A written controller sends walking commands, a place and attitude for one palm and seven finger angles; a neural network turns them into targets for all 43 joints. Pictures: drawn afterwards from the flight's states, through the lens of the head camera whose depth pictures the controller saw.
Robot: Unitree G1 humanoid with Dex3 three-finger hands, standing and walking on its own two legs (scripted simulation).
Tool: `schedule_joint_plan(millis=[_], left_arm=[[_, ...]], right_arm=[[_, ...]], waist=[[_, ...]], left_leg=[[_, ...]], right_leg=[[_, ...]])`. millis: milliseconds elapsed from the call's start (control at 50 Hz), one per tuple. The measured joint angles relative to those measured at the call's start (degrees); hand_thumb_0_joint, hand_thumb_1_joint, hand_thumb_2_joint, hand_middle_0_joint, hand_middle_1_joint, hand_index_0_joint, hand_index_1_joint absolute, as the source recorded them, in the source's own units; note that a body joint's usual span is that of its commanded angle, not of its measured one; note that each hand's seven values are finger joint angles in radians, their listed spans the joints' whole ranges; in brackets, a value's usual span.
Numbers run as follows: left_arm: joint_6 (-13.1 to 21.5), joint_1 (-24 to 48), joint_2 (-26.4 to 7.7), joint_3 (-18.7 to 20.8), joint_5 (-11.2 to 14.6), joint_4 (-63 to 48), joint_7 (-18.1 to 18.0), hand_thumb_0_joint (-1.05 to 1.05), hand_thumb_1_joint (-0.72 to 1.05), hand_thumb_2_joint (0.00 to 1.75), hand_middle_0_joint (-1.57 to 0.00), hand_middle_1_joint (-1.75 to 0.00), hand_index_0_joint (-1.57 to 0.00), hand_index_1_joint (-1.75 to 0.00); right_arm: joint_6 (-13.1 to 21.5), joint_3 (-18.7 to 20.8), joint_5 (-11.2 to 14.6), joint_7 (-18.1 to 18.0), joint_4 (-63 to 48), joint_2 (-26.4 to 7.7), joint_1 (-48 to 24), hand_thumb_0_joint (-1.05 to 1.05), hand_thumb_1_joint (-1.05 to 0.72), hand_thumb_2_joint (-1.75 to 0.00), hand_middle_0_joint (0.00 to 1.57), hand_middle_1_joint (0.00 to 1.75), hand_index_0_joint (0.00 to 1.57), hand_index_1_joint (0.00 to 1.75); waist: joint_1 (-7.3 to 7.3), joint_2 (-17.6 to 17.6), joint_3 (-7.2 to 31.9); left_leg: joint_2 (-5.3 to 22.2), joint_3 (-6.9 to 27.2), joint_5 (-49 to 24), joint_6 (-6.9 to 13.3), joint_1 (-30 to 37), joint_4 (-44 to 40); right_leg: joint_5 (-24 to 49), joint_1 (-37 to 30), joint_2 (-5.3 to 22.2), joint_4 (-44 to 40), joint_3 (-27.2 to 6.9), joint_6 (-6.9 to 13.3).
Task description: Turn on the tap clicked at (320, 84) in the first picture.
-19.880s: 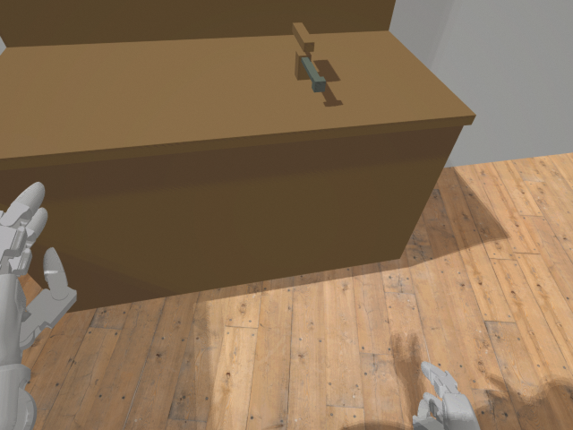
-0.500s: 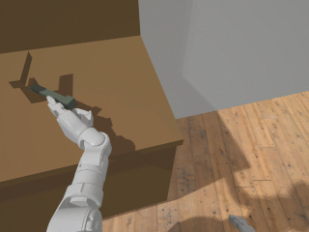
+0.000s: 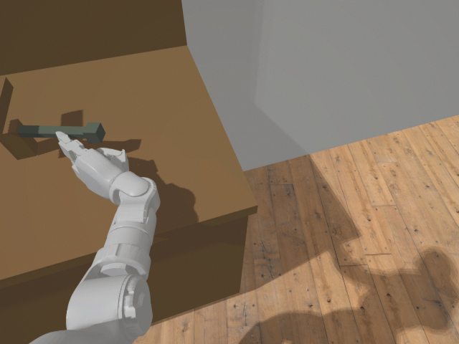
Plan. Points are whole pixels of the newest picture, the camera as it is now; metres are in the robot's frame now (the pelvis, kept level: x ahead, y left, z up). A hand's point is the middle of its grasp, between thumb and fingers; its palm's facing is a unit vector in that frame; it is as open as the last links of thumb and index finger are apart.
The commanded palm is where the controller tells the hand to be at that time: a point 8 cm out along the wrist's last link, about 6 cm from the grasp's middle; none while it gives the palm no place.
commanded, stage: push the lever round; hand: left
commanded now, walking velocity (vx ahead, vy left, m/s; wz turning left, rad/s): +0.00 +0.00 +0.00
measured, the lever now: (94, 132) +0.48 +0.25 +0.09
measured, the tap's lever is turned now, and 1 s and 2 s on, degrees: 70 75 75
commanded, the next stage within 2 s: lift the hand up off the lever in 0.12 s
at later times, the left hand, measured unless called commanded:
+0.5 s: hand (123, 151) +0.45 +0.19 +0.08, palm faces +0.81 -0.57 -0.10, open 7.9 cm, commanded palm +0.39 +0.21 +0.09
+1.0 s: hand (116, 149) +0.43 +0.20 +0.10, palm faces +0.81 -0.58 -0.10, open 7.8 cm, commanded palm +0.37 +0.21 +0.11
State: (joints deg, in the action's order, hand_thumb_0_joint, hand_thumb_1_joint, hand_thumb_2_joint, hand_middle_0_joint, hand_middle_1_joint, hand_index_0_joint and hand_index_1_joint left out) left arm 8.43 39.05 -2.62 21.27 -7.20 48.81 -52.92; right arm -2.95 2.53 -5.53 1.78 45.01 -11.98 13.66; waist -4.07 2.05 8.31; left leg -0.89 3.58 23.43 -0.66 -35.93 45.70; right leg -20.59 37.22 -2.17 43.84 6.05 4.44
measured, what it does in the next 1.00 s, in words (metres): stands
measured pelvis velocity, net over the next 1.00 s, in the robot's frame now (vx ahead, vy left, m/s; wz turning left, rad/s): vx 0.00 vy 0.00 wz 0.00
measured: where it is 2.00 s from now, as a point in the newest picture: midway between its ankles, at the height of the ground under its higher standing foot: outside the picture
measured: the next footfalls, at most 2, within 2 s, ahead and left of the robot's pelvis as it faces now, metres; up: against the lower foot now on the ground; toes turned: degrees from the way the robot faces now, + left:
none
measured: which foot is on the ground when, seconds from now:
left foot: down 0.00-1.00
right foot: down 0.00-1.00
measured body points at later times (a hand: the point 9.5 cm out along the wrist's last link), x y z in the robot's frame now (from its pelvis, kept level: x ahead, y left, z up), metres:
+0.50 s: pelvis -0.01 +0.00 +0.00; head +0.05 -0.01 +0.45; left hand +0.40 +0.22 +0.09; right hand +0.06 -0.25 -0.14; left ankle -0.02 +0.13 -0.70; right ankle +0.01 -0.07 -0.70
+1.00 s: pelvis +0.00 +0.00 +0.01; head +0.03 -0.01 +0.46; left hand +0.38 +0.22 +0.11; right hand +0.10 -0.24 -0.12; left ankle -0.02 +0.13 -0.70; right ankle +0.01 -0.07 -0.70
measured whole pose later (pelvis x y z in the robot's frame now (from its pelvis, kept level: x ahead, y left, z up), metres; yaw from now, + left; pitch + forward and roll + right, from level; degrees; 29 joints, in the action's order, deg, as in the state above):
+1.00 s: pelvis +0.00 +0.00 +0.01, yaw +0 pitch +10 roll +0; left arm 2.1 35.2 -1.1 19.3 -5.7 40.0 -51.1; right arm -2.8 2.6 -5.1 1.8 44.0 -11.7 12.6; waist -3.0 2.4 7.3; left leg -0.8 3.2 21.9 -0.5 -29.6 41.3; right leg -19.0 31.0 -2.3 39.6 5.5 4.3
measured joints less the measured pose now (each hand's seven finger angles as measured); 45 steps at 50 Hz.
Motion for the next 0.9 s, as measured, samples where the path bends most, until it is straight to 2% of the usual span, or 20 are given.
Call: schedule_joint_plan(millis=[260,360,540,900], left_arm=[[1.79,4.08,-2.15,2.36,-0.76,5.11,-0.11,0.02,0.9,0.9,-0.13,-0.15,-0.11,-0.13],[1.67,3.36,-2.23,2.93,-0.47,4.09,0.54,0.02,0.89,0.9,-0.14,-0.15,-0.13,-0.13],[0.43,1.29,-1.05,1.88,0.06,0.54,0.75,0.02,0.9,0.9,-0.15,-0.15,-0.15,-0.14],[-4.66,-1.59,0.89,-0.25,0.86,-5.42,1.13,0.02,0.89,0.9,-0.15,-0.15,-0.16,-0.15]], right_arm=[[0.96,0.07,-0.48,0.28,0.14,-0.01,-0.37,0.01,-0.9,-0.89,0.2,0.3,0.2,0.3],[0.83,0.11,-0.57,0.69,-0.29,0.17,0.2,0.01,-0.9,-0.89,0.2,0.3,0.2,0.3],[0.89,0.14,-0.56,0.89,0.09,0.32,1.06,0.01,-0.9,-0.89,0.2,0.3,0.2,0.3],[0.51,0.07,0.03,0.29,-0.71,0.31,-0.7,0.01,-0.9,-0.89,0.2,0.3,0.2,0.3]], waist=[[-1.21,-0.21,-0.03],[-1.3,0.0,0.16],[-1.07,0.33,-0.29],[0.3,0.28,-0.67]], left_leg=[[0.18,0.19,-0.24,-0.22,-1.92,0.92],[0.29,-0.17,-0.15,-0.18,-2.02,1.03],[0.33,-0.34,-0.28,-0.03,-0.28,0.16],[0.17,-0.53,-1.24,0.12,4.51,-3.29]], right_leg=[[0.35,1.81,-0.15,0.69,0.28,0.33],[0.38,2.06,-0.25,0.86,-0.07,0.26],[0.6,0.31,-0.32,-0.12,-0.28,0.11],[1.34,-4.31,-0.22,-3.17,-0.62,-0.1]])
